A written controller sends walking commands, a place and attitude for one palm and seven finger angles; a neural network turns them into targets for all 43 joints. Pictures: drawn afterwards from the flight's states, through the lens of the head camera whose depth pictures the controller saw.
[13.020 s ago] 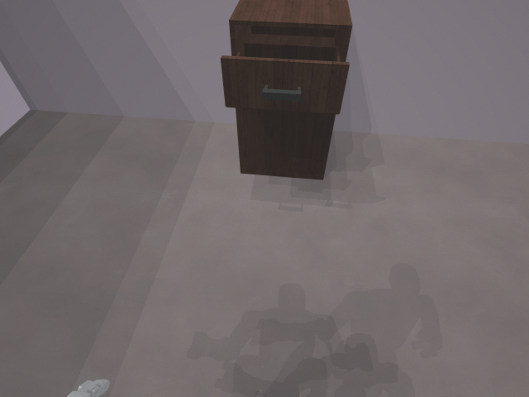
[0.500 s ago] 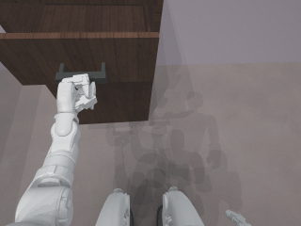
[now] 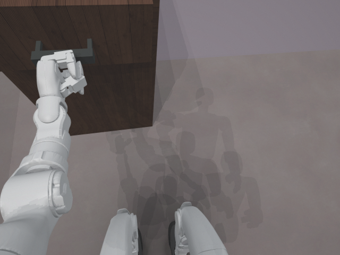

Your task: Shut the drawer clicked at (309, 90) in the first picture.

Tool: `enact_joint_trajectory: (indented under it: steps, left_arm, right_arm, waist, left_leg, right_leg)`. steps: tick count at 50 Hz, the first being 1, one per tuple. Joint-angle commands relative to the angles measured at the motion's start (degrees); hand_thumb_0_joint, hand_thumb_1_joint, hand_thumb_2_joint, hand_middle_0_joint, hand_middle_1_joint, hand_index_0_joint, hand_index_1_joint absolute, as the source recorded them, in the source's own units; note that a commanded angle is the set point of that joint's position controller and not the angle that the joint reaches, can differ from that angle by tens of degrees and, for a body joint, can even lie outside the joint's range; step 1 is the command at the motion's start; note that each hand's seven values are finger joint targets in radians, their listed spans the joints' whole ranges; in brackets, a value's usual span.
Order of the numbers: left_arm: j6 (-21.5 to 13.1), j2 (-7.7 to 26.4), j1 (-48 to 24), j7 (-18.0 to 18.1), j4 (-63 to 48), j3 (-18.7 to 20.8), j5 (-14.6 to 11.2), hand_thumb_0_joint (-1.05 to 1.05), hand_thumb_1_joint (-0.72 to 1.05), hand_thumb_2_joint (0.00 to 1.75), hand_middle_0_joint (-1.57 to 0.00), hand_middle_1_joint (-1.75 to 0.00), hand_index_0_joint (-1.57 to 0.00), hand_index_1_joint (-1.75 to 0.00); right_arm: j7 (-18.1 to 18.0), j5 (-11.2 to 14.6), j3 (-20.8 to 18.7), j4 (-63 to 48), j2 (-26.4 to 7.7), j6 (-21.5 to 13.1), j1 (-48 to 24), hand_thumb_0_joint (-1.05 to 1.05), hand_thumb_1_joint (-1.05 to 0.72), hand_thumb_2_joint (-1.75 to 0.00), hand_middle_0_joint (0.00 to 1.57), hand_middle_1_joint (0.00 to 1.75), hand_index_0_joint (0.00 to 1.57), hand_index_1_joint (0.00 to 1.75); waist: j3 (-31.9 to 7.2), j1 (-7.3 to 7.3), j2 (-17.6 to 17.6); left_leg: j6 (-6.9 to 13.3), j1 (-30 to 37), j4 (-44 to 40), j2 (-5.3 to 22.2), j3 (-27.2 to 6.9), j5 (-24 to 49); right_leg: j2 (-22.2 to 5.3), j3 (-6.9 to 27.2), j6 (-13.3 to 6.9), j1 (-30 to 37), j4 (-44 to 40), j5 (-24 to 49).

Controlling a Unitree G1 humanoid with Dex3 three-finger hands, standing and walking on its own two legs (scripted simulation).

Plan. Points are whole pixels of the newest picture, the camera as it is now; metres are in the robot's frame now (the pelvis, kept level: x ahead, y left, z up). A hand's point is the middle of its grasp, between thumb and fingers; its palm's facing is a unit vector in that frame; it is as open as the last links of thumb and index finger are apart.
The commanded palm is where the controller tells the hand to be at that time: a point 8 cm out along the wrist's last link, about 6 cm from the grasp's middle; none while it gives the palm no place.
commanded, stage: push the drawer shut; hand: left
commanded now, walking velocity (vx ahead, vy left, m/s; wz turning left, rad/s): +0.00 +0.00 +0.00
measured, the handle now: (64, 50) +0.59 +0.19 +0.04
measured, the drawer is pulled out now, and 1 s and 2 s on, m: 0.06 0.00 0.00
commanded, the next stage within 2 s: pull the fist back off the drawer in 0.68 s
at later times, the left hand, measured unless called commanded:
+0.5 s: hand (79, 56) +0.58 +0.16 +0.04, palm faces +0.07 -1.00 -0.05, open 3.2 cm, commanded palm +0.57 +0.19 +0.05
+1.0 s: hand (74, 54) +0.58 +0.17 +0.04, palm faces +0.07 -1.00 -0.05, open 3.4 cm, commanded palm +0.58 +0.18 +0.05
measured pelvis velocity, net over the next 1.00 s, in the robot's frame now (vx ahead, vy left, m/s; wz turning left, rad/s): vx -0.02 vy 0.01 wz -0.03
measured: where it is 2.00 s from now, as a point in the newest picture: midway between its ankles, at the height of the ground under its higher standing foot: outside the picture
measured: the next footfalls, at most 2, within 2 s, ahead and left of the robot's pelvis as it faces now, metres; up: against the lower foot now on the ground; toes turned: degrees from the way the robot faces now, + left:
none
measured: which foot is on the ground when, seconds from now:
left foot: down 0.00-1.00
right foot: down 0.00-1.00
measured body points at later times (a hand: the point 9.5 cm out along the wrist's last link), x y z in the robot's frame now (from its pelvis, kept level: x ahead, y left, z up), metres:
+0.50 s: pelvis +0.00 +0.00 -0.01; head +0.19 +0.03 +0.40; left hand +0.57 +0.22 +0.04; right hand -0.02 -0.26 -0.11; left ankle +0.04 +0.09 -0.62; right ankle +0.04 -0.10 -0.62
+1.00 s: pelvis -0.02 +0.01 -0.02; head +0.18 +0.06 +0.38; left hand +0.57 +0.23 +0.04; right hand -0.06 -0.24 -0.11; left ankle +0.04 +0.09 -0.62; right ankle +0.04 -0.10 -0.62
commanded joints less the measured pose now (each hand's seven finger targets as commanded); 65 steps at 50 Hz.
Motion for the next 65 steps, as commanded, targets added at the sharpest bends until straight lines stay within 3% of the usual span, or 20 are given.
enact_joint_trajectory:
  steps: [1, 3, 6, 8, 11, 16, 19, 20, 25, 28, 30, 33, 34, 39, 45, 48, 49, 56, 61, 65]
  left_arm:
    - [-3.24, 15.92, -33.82, 1.14, -12.13, 2.52, -0.72, 0.00, 0.90, 0.90, -1.40, -1.60, -1.40, -1.60]
    - [-2.91, 16.37, -35.24, 1.09, -12.84, 2.62, -0.56, 0.00, 0.90, 0.90, -1.40, -1.60, -1.40, -1.60]
    - [-1.97, 17.93, -36.98, 0.96, -10.79, 3.29, -0.16, 0.00, 0.90, 0.90, -1.40, -1.60, -1.40, -1.60]
    - [-1.60, 20.52, -37.74, 0.91, -11.03, 4.71, 0.35, 0.00, 0.90, 0.90, -1.40, -1.60, -1.40, -1.60]
    - [-0.90, 19.96, -39.74, 0.63, -10.10, 3.88, 0.63, 0.00, 0.90, 0.90, -1.40, -1.60, -1.40, -1.60]
    - [0.34, 22.62, -42.29, 0.41, -8.63, 4.85, 1.18, 0.00, 0.90, 0.90, -1.40, -1.60, -1.40, -1.60]
    - [0.58, 25.49, -43.03, 0.47, -9.42, 7.02, 1.61, 0.00, 0.90, 0.90, -1.40, -1.60, -1.40, -1.60]
    - [0.87, 24.86, -42.70, 0.40, -8.65, 6.38, 1.92, 0.00, 0.90, 0.90, -1.40, -1.60, -1.40, -1.60]
    - [1.61, 23.62, -47.67, 0.41, -8.32, 4.56, 2.22, 0.00, 0.90, 0.90, -1.40, -1.60, -1.40, -1.60]
    - [2.34, 25.47, -50.36, 1.18, -6.89, 4.80, 2.80, 0.00, 0.90, 0.90, -1.40, -1.60, -1.40, -1.60]
    - [2.07, 23.86, -53.09, 1.46, -7.74, 3.01, 2.95, 0.00, 0.90, 0.90, -1.40, -1.60, -1.40, -1.60]
    - [2.43, 26.24, -54.75, 1.73, -6.79, 3.76, 3.23, 0.00, 0.90, 0.90, -1.40, -1.60, -1.40, -1.60]
    - [2.42, 24.72, -56.19, 1.69, -7.38, 2.25, 3.23, 0.00, 0.90, 0.90, -1.40, -1.60, -1.40, -1.60]
    - [3.40, 25.96, -58.90, 2.02, -6.53, 1.64, 3.55, 0.00, 0.90, 0.90, -1.40, -1.60, -1.40, -1.60]
    - [4.46, 25.55, -57.79, 2.00, -6.43, 2.09, 3.85, 0.00, 0.90, 0.90, -1.40, -1.60, -1.40, -1.60]
    - [5.09, 25.56, -55.97, 2.15, -5.93, 3.05, 3.68, 0.00, 0.90, 0.90, -1.40, -1.60, -1.40, -1.60]
    - [4.91, 24.66, -55.35, 1.90, -6.06, 2.50, 3.82, 0.00, 0.90, 0.90, -1.40, -1.60, -1.40, -1.60]
    - [3.71, 22.63, -46.66, 1.70, -11.42, 4.02, 2.50, 0.00, 0.90, 0.90, -1.40, -1.60, -1.40, -1.60]
    - [3.41, 23.37, -37.31, 2.00, -11.82, 6.34, 2.10, 0.00, 0.90, 0.90, -1.40, -1.60, -1.40, -1.60]
    - [2.53, 18.45, -28.73, 1.17, -12.92, 4.47, 1.30, 0.00, 0.90, 0.90, -1.40, -1.60, -1.40, -1.60]
  right_arm:
    - [-0.51, -0.43, -3.33, -2.74, -10.69, -0.26, 9.76, 0.00, -0.90, -0.90, 0.20, 0.30, 0.20, 0.30]
    - [-0.34, -0.51, -3.32, -2.93, -10.63, -0.10, 10.19, 0.00, -0.90, -0.90, 0.20, 0.30, 0.20, 0.30]
    - [-0.29, -0.58, -3.13, -2.78, -10.96, 0.30, 11.10, 0.00, -0.90, -0.90, 0.20, 0.30, 0.20, 0.30]
    - [-0.30, -0.71, -2.91, -3.10, -11.08, 0.48, 11.69, 0.00, -0.90, -0.90, 0.20, 0.30, 0.20, 0.30]
    - [-0.10, -0.90, -2.75, -2.78, -11.15, 0.80, 12.43, 0.00, -0.90, -0.90, 0.20, 0.30, 0.20, 0.30]
    - [0.08, -1.06, -2.42, -2.65, -11.41, 1.18, 13.70, 0.00, -0.90, -0.90, 0.20, 0.30, 0.20, 0.30]
    - [0.11, -1.40, -2.33, -2.90, -11.55, 1.42, 14.74, 0.00, -0.90, -0.90, 0.20, 0.30, 0.20, 0.30]
    - [0.26, -1.30, -2.31, -3.01, -11.48, 1.56, 14.80, 0.00, -0.90, -0.90, 0.20, 0.30, 0.20, 0.30]
    - [0.40, -1.40, -2.24, -2.21, -11.67, 1.82, 15.88, 0.00, -0.90, -0.90, 0.20, 0.30, 0.20, 0.30]
    - [0.22, -1.42, -1.87, -1.67, -11.93, 1.45, 16.23, 0.00, -0.90, -0.90, 0.20, 0.30, 0.20, 0.30]
    - [0.19, -1.55, -1.81, -1.46, -11.95, 0.99, 16.43, 0.00, -0.90, -0.90, 0.20, 0.30, 0.20, 0.30]
    - [-0.10, -1.61, -1.41, -1.23, -12.27, 0.45, 16.72, 0.00, -0.90, -0.90, 0.20, 0.30, 0.20, 0.30]
    - [-0.12, -1.65, -1.39, -1.14, -12.18, 0.13, 16.72, 0.00, -0.90, -0.90, 0.20, 0.30, 0.20, 0.30]
    - [-0.55, -1.54, -0.90, -0.86, -12.75, -0.93, 16.69, 0.00, -0.90, -0.90, 0.20, 0.30, 0.20, 0.30]
    - [0.01, -1.90, -0.89, -1.31, -13.10, -1.40, 16.87, 0.00, -0.90, -0.90, 0.20, 0.30, 0.20, 0.30]
    - [0.36, -1.98, -0.95, -1.49, -13.21, -1.41, 16.82, 0.00, -0.90, -0.90, 0.20, 0.30, 0.20, 0.30]
    - [0.50, -2.02, -1.04, -1.66, -13.14, -1.50, 17.05, 0.00, -0.90, -0.90, 0.20, 0.30, 0.20, 0.30]
    - [1.48, -1.87, -1.96, -2.48, -13.05, -0.72, 16.32, 0.00, -0.90, -0.90, 0.20, 0.30, 0.20, 0.30]
    - [1.86, -1.42, -2.08, -3.48, -12.32, 0.43, 15.79, 0.00, -0.90, -0.90, 0.20, 0.30, 0.20, 0.30]
    - [2.32, -0.99, -2.73, -4.40, -11.39, 1.45, 14.86, 0.00, -0.90, -0.90, 0.20, 0.30, 0.20, 0.30]
  waist:
    - [-29.22, -3.10, 6.61]
    - [-30.71, -3.13, 8.22]
    - [-30.49, -4.19, 7.34]
    - [-31.81, -3.68, 7.65]
    - [-31.88, -4.74, 8.90]
    - [-31.97, -5.60, 9.69]
    - [-34.66, -5.20, 11.15]
    - [-34.80, -5.16, 11.33]
    - [-32.27, -7.54, 11.50]
    - [-30.04, -8.52, 11.68]
    - [-31.31, -9.35, 13.93]
    - [-31.04, -9.81, 13.78]
    - [-31.50, -10.61, 15.05]
    - [-31.05, -11.46, 17.37]
    - [-32.43, -10.01, 19.28]
    - [-31.30, -9.49, 16.68]
    - [-32.00, -9.27, 17.50]
    - [-34.59, -5.55, 16.89]
    - [-32.66, -3.35, 11.98]
    - [-31.63, -1.84, 9.70]
  left_leg:
    - [-0.30, 20.34, -8.32, -0.07, -5.20, 13.10]
    - [-0.22, 20.84, -7.92, -0.13, -4.95, 13.83]
    - [0.00, 19.72, -7.29, 0.08, -5.24, 13.94]
    - [0.10, 18.59, -6.83, 0.03, -5.00, 14.40]
    - [0.05, 20.03, -6.40, 0.35, -5.56, 16.09]
    - [0.20, 18.97, -5.55, 0.56, -5.71, 16.91]
    - [0.16, 20.23, -5.18, 0.67, -5.93, 19.97]
    - [0.06, 20.37, -5.09, 0.72, -6.01, 20.09]
    - [0.14, 20.87, -4.93, 1.12, -6.87, 19.10]
    - [0.30, 18.24, -4.91, 1.05, -7.01, 14.95]
    - [0.22, 20.36, -4.98, 0.99, -7.67, 14.74]
    - [0.20, 19.05, -4.93, 1.08, -8.07, 12.56]
    - [0.33, 19.97, -4.74, 1.07, -8.23, 12.73]
    - [0.01, 20.90, -5.69, 1.37, -9.72, 9.04]
    - [-0.70, 23.35, -6.79, 1.68, -11.74, 8.08]
    - [-0.49, 21.54, -7.25, 1.73, -11.85, 5.82]
    - [-0.65, 22.78, -7.55, 1.87, -12.39, 6.38]
    - [-1.69, 27.98, -9.61, 2.44, -12.91, 10.04]
    - [-0.92, 23.48, -9.15, 1.75, -8.65, 14.20]
    - [-0.89, 23.80, -9.41, 1.47, -6.82, 17.74]
  right_leg:
    - [1.09, 5.81, 1.32, 11.93, -9.72, 8.47]
    - [1.13, 6.07, 1.34, 12.28, -9.79, 9.06]
    - [1.23, 5.92, 1.46, 11.59, -9.59, 9.19]
    - [1.29, 6.35, 1.44, 13.20, -9.39, 9.70]
    - [1.41, 5.68, 1.42, 11.04, -8.89, 10.61]
    - [1.62, 5.78, 1.49, 10.81, -8.78, 11.21]
    - [1.71, 5.48, 1.32, 11.70, -7.92, 13.72]
    - [1.76, 5.34, 1.36, 11.16, -7.90, 13.51]
    - [1.89, 4.86, 1.58, 7.59, -8.30, 12.00]
    - [1.96, 4.87, 1.52, 6.13, -8.60, 8.72]
    - [1.94, 4.57, 1.44, 3.88, -8.34, 8.18]
    - [2.05, 4.42, 1.34, 3.23, -8.08, 6.60]
    - [2.06, 4.43, 1.30, 1.80, -7.93, 6.67]
    - [1.96, 3.95, 1.13, -1.43, -7.61, 4.66]
    - [1.68, 2.97, 0.80, -2.74, -6.77, 4.59]
    - [1.67, 3.06, 0.88, -1.73, -7.15, 3.63]
    - [1.58, 2.88, 0.82, -2.20, -6.81, 3.86]
    - [1.52, 2.51, 0.60, -0.15, -7.03, 5.77]
    - [1.74, 3.45, 0.84, 7.44, -8.82, 7.40]
    - [1.82, 3.76, 0.80, 10.87, -9.61, 10.44]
